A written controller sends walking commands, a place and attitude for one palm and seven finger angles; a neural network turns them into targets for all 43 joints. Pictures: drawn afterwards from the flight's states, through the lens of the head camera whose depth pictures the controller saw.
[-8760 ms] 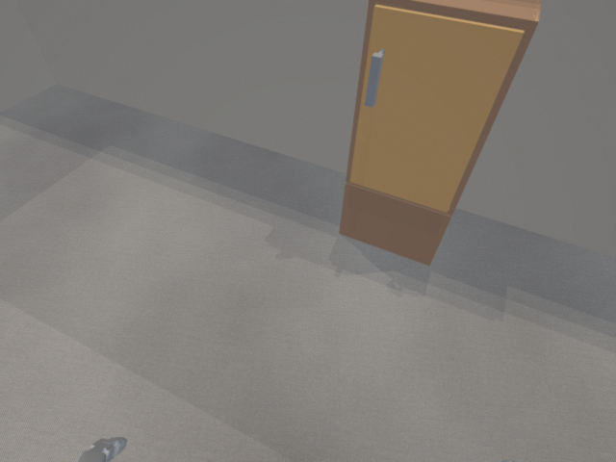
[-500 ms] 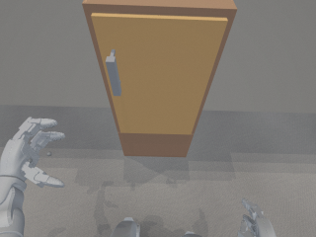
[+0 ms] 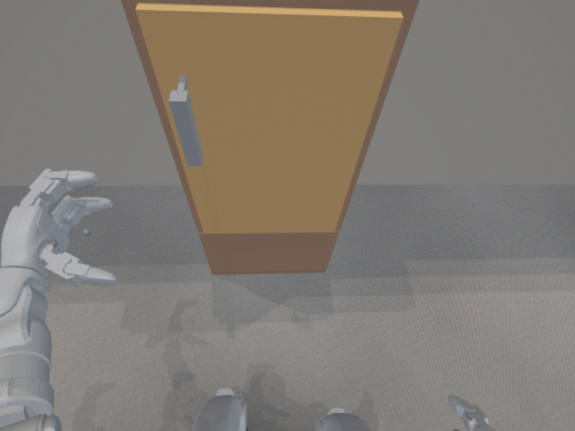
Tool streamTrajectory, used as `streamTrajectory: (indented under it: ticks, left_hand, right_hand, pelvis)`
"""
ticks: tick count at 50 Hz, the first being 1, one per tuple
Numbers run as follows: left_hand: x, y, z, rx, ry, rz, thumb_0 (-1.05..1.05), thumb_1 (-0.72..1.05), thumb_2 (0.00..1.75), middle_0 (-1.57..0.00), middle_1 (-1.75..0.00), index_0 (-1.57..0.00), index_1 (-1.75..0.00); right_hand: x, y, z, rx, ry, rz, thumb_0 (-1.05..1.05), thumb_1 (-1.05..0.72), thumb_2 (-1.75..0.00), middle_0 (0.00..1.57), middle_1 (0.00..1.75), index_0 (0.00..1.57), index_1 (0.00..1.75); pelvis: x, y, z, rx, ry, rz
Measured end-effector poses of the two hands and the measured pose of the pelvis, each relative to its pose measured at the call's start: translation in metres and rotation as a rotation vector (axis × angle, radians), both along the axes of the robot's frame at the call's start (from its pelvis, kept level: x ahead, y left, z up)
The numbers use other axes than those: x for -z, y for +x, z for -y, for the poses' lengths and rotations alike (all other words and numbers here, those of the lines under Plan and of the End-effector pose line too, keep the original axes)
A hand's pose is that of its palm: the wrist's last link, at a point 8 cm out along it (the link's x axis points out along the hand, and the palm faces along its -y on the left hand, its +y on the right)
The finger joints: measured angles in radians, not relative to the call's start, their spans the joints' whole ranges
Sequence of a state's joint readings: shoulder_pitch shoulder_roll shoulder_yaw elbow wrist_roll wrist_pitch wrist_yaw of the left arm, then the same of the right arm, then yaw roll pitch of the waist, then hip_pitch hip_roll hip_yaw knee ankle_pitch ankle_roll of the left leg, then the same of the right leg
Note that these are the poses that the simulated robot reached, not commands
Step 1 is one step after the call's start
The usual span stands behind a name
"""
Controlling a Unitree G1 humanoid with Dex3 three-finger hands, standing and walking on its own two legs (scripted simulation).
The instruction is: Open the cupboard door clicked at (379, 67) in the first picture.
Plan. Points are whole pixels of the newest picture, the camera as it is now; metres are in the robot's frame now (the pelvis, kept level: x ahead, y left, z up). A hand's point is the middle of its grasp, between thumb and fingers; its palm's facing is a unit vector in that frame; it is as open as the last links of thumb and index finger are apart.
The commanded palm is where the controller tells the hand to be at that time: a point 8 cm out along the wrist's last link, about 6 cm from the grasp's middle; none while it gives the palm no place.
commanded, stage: move the hooked fingers beside the handle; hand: left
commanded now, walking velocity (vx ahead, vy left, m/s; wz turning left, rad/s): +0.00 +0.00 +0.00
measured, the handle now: (189, 122) +0.58 +0.18 +0.05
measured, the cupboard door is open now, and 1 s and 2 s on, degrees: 0 0 0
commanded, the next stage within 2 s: slide the fingers in behind the handle in 1.88 s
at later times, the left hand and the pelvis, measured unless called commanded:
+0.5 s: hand (119, 189) +0.43 +0.25 +0.06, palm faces +0.04 -1.00 -0.02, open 14.0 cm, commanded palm +0.41 +0.30 +0.06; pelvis -0.01 +0.02 -0.01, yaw -1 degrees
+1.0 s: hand (144, 149) +0.51 +0.24 +0.05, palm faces +0.06 -1.00 -0.02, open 14.0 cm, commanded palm +0.50 +0.28 +0.05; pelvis +0.00 +0.00 -0.02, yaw -2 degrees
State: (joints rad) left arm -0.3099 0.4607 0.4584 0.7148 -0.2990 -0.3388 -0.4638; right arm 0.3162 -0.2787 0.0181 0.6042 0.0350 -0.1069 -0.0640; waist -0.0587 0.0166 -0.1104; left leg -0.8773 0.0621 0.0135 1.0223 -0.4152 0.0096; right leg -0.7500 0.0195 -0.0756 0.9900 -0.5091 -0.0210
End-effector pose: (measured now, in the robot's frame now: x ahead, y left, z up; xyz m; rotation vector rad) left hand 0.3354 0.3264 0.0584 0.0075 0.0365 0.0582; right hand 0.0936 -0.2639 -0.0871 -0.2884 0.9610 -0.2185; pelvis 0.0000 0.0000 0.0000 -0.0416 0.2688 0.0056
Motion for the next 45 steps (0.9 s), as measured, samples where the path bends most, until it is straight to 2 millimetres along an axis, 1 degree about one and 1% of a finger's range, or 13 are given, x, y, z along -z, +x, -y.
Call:
streamTrajectory:
  ticks: [5, 12, 21, 26, 32, 40, 45]
  left_hand:
    - [0.007, 0.016, 0.005, 0.022, -0.001, 0.0, -0.01, -0.5, 0.3, -0.3, -1.2, -0.3, -1.2]
    - [0.002, 0.04, 0.019, 0.043, -0.004, 0.033, -0.01, -0.5, 0.3, -0.3, -1.2, -0.3, -1.2]
    - [0.001, 0.062, 0.016, 0.005, 0.007, 0.008, -0.01, -0.5, 0.3, -0.3, -1.2, -0.3, -1.2]
    - [0.0, 0.074, 0.024, 0.02, 0.004, 0.033, -0.01, -0.5, 0.3, -0.3, -1.2, -0.3, -1.2]
    - [0.01, 0.096, 0.032, 0.016, -0.004, -0.005, -0.01, -0.5, 0.3, -0.3, -1.2, -0.3, -1.2]
    - [0.0, 0.125, 0.038, 0.0, 0.007, 0.037, -0.01, -0.5, 0.3, -0.3, -1.2, -0.3, -1.2]
    - [0.004, 0.14, 0.04, 0.008, 0.004, -0.016, -0.01, -0.5, 0.3, -0.3, -1.2, -0.3, -1.2]
  right_hand:
    - [0.004, -0.011, -0.003, 0.01, -0.012, -0.052, 0.01, -0.9, -0.9, 0.2, 0.3, 0.2, 0.3]
    - [0.005, -0.02, -0.013, 0.037, -0.004, -0.077, 0.01, -0.9, -0.9, 0.2, 0.3, 0.2, 0.3]
    - [0.008, -0.033, -0.021, 0.049, 0.012, -0.124, 0.0, -0.9, -0.9, 0.21, 0.3, 0.2, 0.3]
    - [0.014, -0.045, -0.019, 0.055, 0.011, -0.183, 0.0, -0.9, -0.9, 0.21, 0.3, 0.2, 0.3]
    - [0.019, -0.062, -0.013, 0.079, -0.006, -0.239, 0.0, -0.9, -0.9, 0.21, 0.3, 0.2, 0.3]
    - [0.024, -0.089, -0.006, 0.126, -0.009, -0.327, 0.0, -0.9, -0.9, 0.21, 0.3, 0.2, 0.3]
    - [0.023, -0.103, -0.003, 0.156, -0.007, -0.371, 0.0, -0.9, -0.9, 0.21, 0.3, 0.2, 0.3]
  pelvis:
    - [0.002, -0.002, -0.006, -0.003, -0.007, -0.014]
    - [0.002, -0.002, -0.014, 0.004, -0.011, -0.022]
    - [0.003, -0.004, -0.018, 0.01, -0.013, -0.034]
    - [0.006, -0.006, -0.018, 0.008, -0.015, -0.044]
    - [0.012, -0.009, -0.015, 0.007, -0.017, -0.068]
    - [0.017, -0.008, -0.01, 0.02, -0.016, -0.101]
    - [0.019, -0.006, -0.007, 0.024, -0.018, -0.117]
